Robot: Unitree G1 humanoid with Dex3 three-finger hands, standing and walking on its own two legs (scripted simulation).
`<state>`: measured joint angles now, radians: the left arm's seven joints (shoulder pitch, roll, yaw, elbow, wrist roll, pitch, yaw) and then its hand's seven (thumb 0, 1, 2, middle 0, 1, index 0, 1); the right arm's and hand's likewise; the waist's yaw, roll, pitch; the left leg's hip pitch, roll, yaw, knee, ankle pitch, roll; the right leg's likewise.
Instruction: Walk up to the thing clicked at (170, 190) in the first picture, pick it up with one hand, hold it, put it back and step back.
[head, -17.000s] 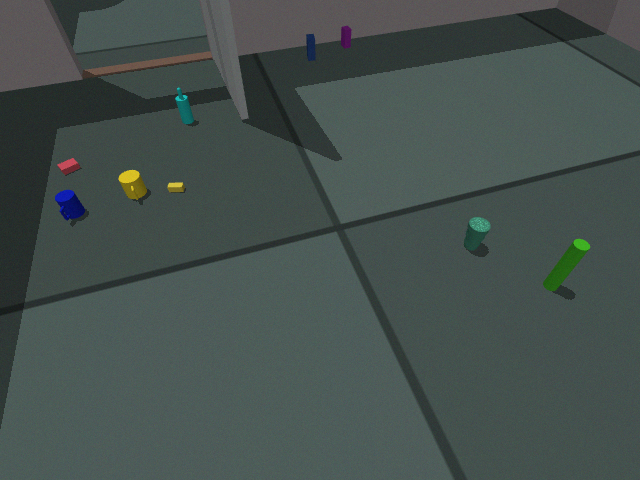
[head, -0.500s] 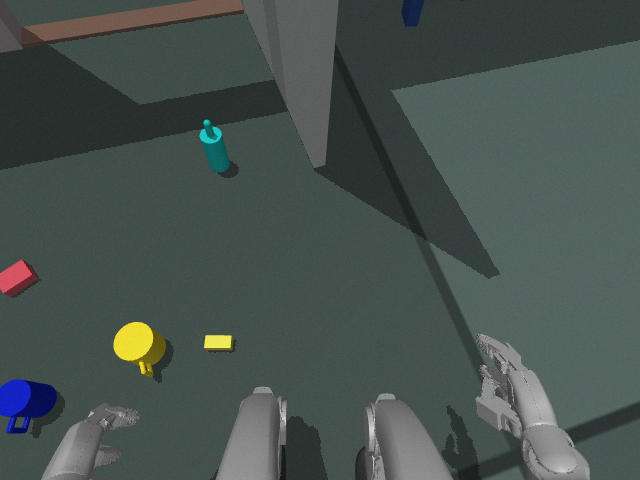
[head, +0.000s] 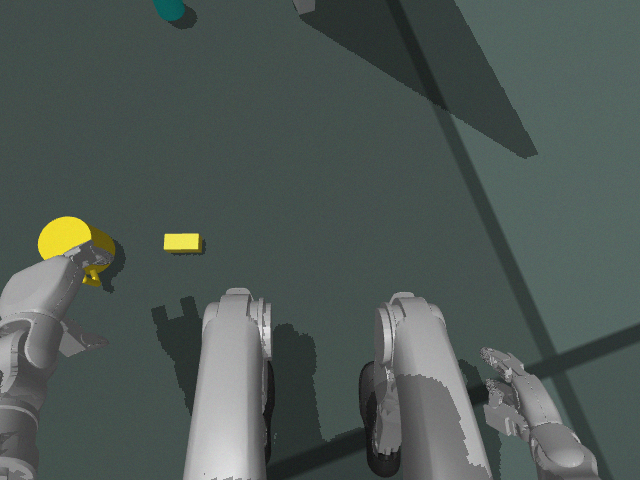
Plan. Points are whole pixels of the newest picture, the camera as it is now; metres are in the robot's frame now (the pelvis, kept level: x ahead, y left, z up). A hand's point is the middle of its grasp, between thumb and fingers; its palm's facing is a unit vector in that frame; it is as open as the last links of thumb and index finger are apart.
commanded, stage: rise first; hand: left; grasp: from above
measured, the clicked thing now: (183, 243) +0.45 +0.30 -0.41
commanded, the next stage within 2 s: approach in 1.34 s
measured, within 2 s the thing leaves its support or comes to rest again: neither
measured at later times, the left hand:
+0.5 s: hand (104, 278) +0.35 +0.36 -0.23, palm faces -0.47 -0.14 -0.87, open 11.4 cm
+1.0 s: hand (122, 265) +0.37 +0.35 -0.26, palm faces -0.47 -0.07 -0.88, open 10.8 cm
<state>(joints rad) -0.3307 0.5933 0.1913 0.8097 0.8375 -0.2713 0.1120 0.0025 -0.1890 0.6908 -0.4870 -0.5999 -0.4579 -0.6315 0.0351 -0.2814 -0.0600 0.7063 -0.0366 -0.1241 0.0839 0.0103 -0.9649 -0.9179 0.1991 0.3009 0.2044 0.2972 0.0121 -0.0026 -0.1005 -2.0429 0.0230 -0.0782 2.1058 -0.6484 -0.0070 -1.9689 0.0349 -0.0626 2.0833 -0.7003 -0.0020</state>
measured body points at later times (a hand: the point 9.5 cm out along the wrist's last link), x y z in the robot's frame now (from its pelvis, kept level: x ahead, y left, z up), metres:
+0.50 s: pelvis -0.01 +0.01 -0.07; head +0.20 +0.07 +0.32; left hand +0.37 +0.36 -0.18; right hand +0.12 -0.27 -0.19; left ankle +0.09 +0.13 -0.39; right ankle +0.09 -0.12 -0.39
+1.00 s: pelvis +0.00 +0.00 -0.10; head +0.23 +0.06 +0.28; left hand +0.40 +0.35 -0.21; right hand +0.12 -0.28 -0.23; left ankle +0.09 +0.13 -0.39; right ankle +0.09 -0.12 -0.39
